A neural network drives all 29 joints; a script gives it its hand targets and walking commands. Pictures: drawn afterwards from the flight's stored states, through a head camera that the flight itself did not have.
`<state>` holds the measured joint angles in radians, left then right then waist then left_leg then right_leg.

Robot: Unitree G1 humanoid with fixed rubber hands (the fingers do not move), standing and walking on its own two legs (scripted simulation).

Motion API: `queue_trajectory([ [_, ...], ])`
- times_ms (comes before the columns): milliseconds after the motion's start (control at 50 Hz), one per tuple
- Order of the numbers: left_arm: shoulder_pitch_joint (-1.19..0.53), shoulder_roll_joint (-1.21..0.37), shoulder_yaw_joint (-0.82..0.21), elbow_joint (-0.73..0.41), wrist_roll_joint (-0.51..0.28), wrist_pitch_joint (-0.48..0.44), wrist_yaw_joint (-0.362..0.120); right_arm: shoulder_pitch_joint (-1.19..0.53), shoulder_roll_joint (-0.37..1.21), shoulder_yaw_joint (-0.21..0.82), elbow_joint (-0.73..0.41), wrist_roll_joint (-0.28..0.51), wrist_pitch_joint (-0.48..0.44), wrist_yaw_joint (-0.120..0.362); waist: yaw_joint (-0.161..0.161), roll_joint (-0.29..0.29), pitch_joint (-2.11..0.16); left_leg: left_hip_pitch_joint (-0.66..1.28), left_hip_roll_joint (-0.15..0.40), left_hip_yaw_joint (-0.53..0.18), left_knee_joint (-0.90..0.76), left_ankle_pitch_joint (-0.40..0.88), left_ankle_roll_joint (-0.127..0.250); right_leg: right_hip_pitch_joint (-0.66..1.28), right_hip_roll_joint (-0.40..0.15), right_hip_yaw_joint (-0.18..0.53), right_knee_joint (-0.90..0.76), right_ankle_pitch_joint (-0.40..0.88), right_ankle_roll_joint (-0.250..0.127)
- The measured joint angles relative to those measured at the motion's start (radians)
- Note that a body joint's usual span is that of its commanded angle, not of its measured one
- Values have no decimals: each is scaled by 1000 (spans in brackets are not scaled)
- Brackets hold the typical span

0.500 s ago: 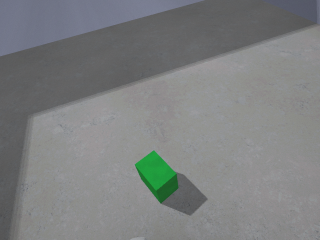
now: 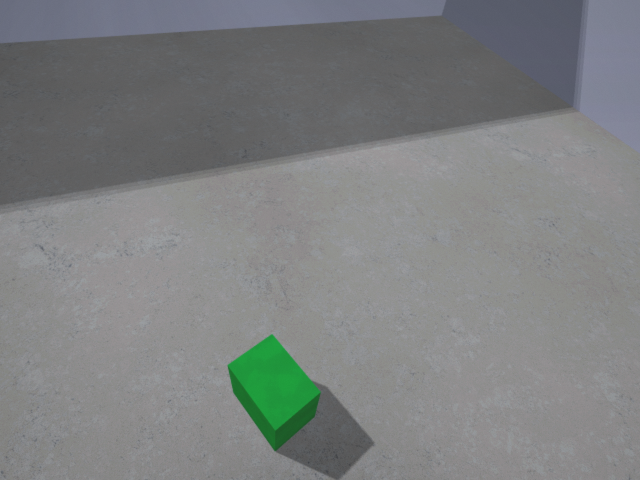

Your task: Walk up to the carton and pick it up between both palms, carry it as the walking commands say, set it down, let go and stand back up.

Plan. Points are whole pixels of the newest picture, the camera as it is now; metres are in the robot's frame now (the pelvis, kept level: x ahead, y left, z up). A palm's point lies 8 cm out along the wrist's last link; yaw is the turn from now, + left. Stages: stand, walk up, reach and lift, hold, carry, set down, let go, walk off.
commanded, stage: walk up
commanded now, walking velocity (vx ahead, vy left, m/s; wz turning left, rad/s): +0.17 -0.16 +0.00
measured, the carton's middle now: (273, 392) +0.48 +0.10 -0.68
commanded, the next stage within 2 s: none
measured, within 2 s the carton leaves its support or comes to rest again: neither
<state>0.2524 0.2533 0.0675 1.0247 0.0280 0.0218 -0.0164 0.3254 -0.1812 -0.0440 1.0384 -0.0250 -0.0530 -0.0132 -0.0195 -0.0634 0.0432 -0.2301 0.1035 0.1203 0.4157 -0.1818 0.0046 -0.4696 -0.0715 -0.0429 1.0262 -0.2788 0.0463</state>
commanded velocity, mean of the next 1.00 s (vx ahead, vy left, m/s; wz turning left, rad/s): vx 0.00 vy -0.01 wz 0.00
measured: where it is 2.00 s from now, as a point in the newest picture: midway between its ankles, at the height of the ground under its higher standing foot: outside the picture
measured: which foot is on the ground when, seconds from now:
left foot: down 0.00-0.24, up 0.26-0.58, down 0.60-1.00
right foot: up 0.00-0.20, down 0.22-1.00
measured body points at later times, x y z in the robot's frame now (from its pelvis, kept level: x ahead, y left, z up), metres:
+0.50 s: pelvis +0.02 -0.07 +0.00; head +0.03 -0.10 +0.44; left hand +0.09 +0.16 -0.14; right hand +0.02 -0.31 -0.17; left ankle -0.01 +0.07 -0.72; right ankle +0.06 -0.15 -0.75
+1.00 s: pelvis +0.02 -0.05 +0.00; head +0.02 -0.05 +0.45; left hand +0.00 +0.16 -0.16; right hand +0.00 -0.26 -0.17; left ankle -0.01 +0.06 -0.75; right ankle +0.06 -0.15 -0.75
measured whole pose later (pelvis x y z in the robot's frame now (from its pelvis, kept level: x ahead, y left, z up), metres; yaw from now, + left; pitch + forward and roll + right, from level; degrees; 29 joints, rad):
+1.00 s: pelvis +0.02 -0.05 +0.00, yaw +0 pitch -2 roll +0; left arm 0.31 0.12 0.01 1.13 0.01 0.00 0.03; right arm 0.32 -0.11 -0.01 1.13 -0.01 -0.02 -0.04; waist 0.02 0.01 0.03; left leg -0.08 0.00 0.04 0.36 -0.25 0.01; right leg -0.19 0.00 -0.09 0.34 -0.12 -0.03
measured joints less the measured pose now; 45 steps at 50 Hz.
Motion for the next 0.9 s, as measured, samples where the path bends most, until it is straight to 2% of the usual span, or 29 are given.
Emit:
queue_trajectory([
  [40,-31,1,0,-6,-5,10,2,28,2,5,4,0,-1,-7,-5,3,8,18,7,-3,-14,0,-5,-7,-1,8,-54,17,4],
  [100,-75,-7,-12,-19,-25,12,13,32,8,15,11,-2,6,-9,-10,7,30,45,3,3,-26,-1,-12,35,2,22,-219,24,4],
  [180,-106,-25,-24,-27,-26,16,23,0,10,13,3,-3,30,-13,-26,29,29,44,3,13,14,-29,-34,120,22,-12,-406,35,1],
  [220,-106,-26,-23,-32,-20,13,26,-14,5,6,-9,-3,45,-16,-31,40,15,25,5,12,62,-57,-53,186,33,-36,-523,71,-13],
  [240,-106,-33,-20,-31,-14,7,28,-24,-5,3,-15,-3,52,-17,-29,61,14,10,17,6,97,-76,-59,196,45,-45,-542,87,-52],
  [260,-106,-40,-22,-30,-11,1,30,-36,-13,2,-20,-1,61,-19,-26,79,13,-9,20,-10,142,-141,-58,192,54,-49,-534,87,-75],
  [300,-102,-53,-31,-25,-7,-12,32,-52,-21,3,-23,0,81,-23,-16,98,6,-41,-3,-57,229,-234,-46,201,59,-52,-549,88,-91],
  [420,-91,-90,-55,-1,-15,-30,43,-70,-28,5,23,4,97,-16,12,117,-3,-47,-53,-114,303,-230,-28,248,71,-55,-640,132,-104],
  [520,-78,-102,-56,22,-19,-24,49,-52,-21,13,53,7,97,-23,12,116,-11,8,-66,-119,228,-232,-23,254,88,-67,-655,139,-112],
  [620,-66,-95,-46,51,-29,-10,49,-19,2,23,76,10,72,-26,2,101,-16,100,-64,-104,20,-102,-11,250,102,-86,-645,135,-106],
  [720,-45,-89,-42,68,-30,-14,47,9,40,33,92,13,50,-23,14,57,-14,138,-88,-92,-39,-68,-8,278,82,-72,-682,159,-94],
  [900,25,-117,-51,96,-21,-20,49,5,65,35,91,13,40,-26,29,64,-15,154,-102,-83,-56,-62,5,284,71,-56,-683,160,-82],
])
